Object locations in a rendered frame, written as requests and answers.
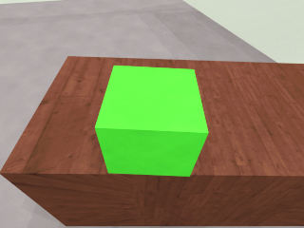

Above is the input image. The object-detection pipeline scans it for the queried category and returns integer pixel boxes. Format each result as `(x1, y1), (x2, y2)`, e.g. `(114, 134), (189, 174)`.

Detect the pedestal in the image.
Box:
(0, 56), (304, 226)

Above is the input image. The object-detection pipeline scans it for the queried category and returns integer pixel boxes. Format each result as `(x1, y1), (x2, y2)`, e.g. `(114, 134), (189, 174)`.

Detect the carton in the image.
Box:
(95, 66), (209, 177)

